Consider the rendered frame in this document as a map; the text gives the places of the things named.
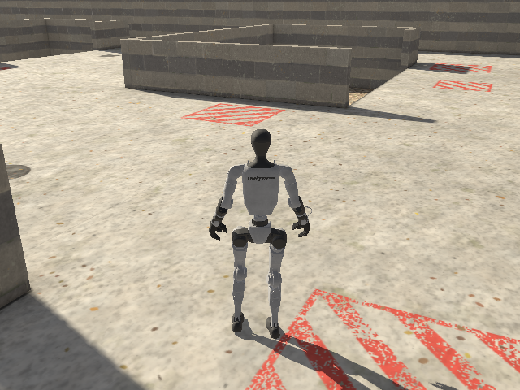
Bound right robot foot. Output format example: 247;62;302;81
266;317;280;339

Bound right robot forearm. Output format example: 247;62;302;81
292;196;309;225

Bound right robot thigh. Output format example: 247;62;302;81
266;227;287;288

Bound robot right hand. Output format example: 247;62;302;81
292;221;310;237

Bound left robot upper arm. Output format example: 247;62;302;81
220;164;244;209

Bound left robot forearm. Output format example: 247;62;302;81
211;196;228;227

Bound robot left hand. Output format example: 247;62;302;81
209;221;228;241

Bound right robot upper arm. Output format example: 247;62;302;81
278;164;301;208

